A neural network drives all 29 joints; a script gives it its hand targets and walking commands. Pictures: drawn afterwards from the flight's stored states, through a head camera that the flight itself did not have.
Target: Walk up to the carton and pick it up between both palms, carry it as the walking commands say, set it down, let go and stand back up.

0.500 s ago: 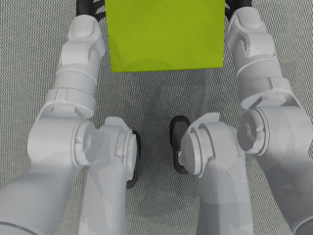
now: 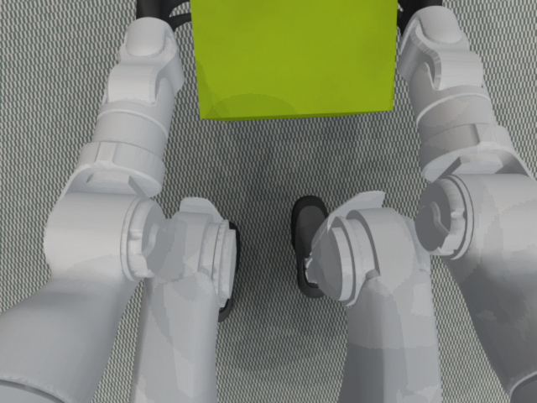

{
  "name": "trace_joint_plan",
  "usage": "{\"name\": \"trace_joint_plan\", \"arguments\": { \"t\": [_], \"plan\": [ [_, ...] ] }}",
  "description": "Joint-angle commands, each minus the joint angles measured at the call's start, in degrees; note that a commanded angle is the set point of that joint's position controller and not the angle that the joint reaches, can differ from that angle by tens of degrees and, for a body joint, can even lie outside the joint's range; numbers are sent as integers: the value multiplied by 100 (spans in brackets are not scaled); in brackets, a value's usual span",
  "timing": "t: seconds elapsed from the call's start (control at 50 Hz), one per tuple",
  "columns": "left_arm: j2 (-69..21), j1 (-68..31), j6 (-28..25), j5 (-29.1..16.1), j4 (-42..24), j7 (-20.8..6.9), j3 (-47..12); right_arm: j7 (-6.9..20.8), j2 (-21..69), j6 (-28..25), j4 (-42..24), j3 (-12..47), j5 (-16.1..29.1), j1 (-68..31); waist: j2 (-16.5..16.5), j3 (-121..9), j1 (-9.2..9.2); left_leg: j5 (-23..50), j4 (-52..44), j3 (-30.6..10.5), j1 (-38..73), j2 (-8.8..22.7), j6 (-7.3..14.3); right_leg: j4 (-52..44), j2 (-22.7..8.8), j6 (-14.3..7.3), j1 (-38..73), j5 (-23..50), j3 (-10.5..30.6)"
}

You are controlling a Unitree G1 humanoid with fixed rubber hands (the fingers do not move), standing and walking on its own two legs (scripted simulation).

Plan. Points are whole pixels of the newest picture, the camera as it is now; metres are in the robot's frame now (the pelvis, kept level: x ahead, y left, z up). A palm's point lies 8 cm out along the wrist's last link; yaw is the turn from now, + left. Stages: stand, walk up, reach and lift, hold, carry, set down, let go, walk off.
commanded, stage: set down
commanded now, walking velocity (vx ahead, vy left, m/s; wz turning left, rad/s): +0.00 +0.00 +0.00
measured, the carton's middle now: (285, 43) +0.52 -0.05 -0.23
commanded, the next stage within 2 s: none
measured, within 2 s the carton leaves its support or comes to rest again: neither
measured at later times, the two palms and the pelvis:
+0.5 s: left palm (159, 19) +0.53 +0.10 -0.16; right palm (420, 13) +0.53 -0.20 -0.16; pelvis +0.00 -0.01 -0.01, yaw +0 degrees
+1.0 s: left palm (145, 29) +0.53 +0.12 -0.17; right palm (421, 18) +0.52 -0.21 -0.16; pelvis +0.00 +0.00 +0.00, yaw +0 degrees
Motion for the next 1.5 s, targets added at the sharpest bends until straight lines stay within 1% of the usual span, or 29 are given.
{"name": "trace_joint_plan", "arguments": {
  "t": [0.0, 0.2, 0.38, 0.5, 0.58, 0.66, 0.74, 0.78, 0.84, 0.88, 0.92, 1.0, 1.08, 1.14, 1.2, 1.26, 1.34, 1.38, 1.42, 1.48],
  "plan": [
    [-5137, -3485, -250, -328, -902, -1551, -1882, 1534, 5655, -119, -697, 1619, 378, -2855, 183, -5913, 10, 1643, -1219, -502, 1931, -215, -144, -487, 546, 100, 3619, 1650, 490],
    [-4979, -3190, -224, -142, -674, -1654, -1645, 1570, 5560, -108, -480, 1513, 308, -2704, 104, -5439, 129, 1493, -1150, -480, 1629, -171, -105, -463, 534, 95, 3575, 1597, 582],
    [-4827, -2976, -242, -48, -591, -1706, -1522, 1536, 5462, -157, -464, 1510, 351, -2617, 39, -5303, 222, 1506, -1059, -469, 1532, -139, -88, -419, 533, 116, 3694, 1696, 653],
    [-4670, -2984, -254, 6, -515, -1696, -1438, 1496, 5269, -198, -405, 1442, 347, -2661, 49, -5214, 229, 1398, -1054, -477, 1583, -116, -90, -410, 522, 128, 3641, 1531, 649],
    [-4323, -2931, -288, 38, -483, -1615, -1350, 1416, 4867, -250, -334, 1322, 320, -2628, 54, -5210, 224, 1381, -1066, -480, 1679, -97, -106, -400, 500, 144, 3641, 1466, 622],
    [-3731, -2825, -357, 58, -412, -1456, -1221, 1261, 4242, -344, -232, 1158, 291, -2537, 45, -5245, 219, 1383, -1083, -484, 1814, -69, -133, -398, 462, 172, 3703, 1428, 590],
    [-2687, -2579, -467, 71, -281, -1181, -983, 986, 3219, -488, -82, 909, 270, -2306, 38, -5333, 225, 1380, -1111, -484, 1987, -15, -181, -411, 394, 217, 3835, 1402, 560],
    [-1690, -2333, -549, 66, -185, -914, -777, 721, 2194, -580, -9, 719, 266, -2082, 14, -5415, 236, 1356, -1134, -473, 2085, 31, -210, -432, 335, 244, 3947, 1363, 550],
    [348, -1682, -706, -45, 96, -377, -416, 177, 74, -731, 164, 455, 363, -1643, -95, -5534, 267, 1278, -1184, -484, 2190, 148, -242, -525, 195, 304, 4114, 1218, 562],
    [928, -1612, -742, -219, 128, -183, -429, -32, -503, -783, 282, 405, 531, -1596, -68, -5727, 263, 1279, -1209, -519, 2283, 206, -278, -579, 154, 296, 4155, 1209, 615],
    [1109, -1661, -787, -409, 39, -95, -556, -130, -685, -844, 350, 489, 684, -1559, -4, -5901, 237, 1335, -1218, -537, 2325, 238, -302, -592, 133, 262, 4248, 1321, 681],
    [1174, -1643, -824, -799, 25, -94, -841, -173, -869, -948, 383, 619, 886, -1474, 78, -6071, 84, 1436, -1234, -575, 2184, 312, -333, -596, 69, 214, 4280, 1545, 752],
    [1194, -1549, -827, -1013, 16, -142, -947, -158, -1077, -1012, 282, 575, 867, -1392, 73, -6050, -56, 1499, -1272, -626, 2055, 347, -344, -589, 1, 180, 4131, 1619, 747],
    [1251, -1474, -816, -1067, 47, -171, -934, -127, -1231, -1032, 201, 484, 798, -1333, 31, -6020, -132, 1499, -1296, -657, 2005, 360, -342, -572, -40, 177, 4009, 1602, 710],
    [1340, -1395, -800, -1057, 76, -191, -879, -81, -1313, -1025, 142, 430, 765, -1264, -6, -6002, -131, 1484, -1321, -669, 2002, 370, -334, -557, -71, 185, 3921, 1561, 671],
    [1402, -1343, -779, -1046, -14, -203, -857, -32, -1330, -1003, 18, 453, 810, -1211, -16, -6168, -79, 1547, -1339, -657, 2132, 376, -321, -550, -88, 196, 3979, 1602, 638],
    [1430, -1207, -685, -1026, -667, -152, -849, -25, -1317, -891, -620, 567, 936, -1078, -23, -7424, -27, 1875, -1430, -552, 2827, 320, -312, -647, -37, 209, 4712, 1959, 561],
    [1455, -1099, -587, -986, -927, -116, -800, -37, -1320, -774, -870, 548, 927, -959, -46, -7804, -29, 1834, -1541, -487, 2988, 283, -295, -760, 6, 209, 4976, 1951, 518],
    [1484, -990, -476, -931, -1115, -93, -718, -44, -1320, -648, -1050, 468, 859, -827, -78, -7898, -62, 1730, -1687, -447, 3023, 250, -276, -911, 42, 206, 5057, 1858, 483],
    [1478, -805, -358, -811, -1235, -101, -555, -24, -1249, -510, -1178, 349, 722, -623, -122, -7691, -64, 1592, -1928, -420, 2922, 223, -261, -1167, 81, 203, 5018, 1720, 465]
  ]
}}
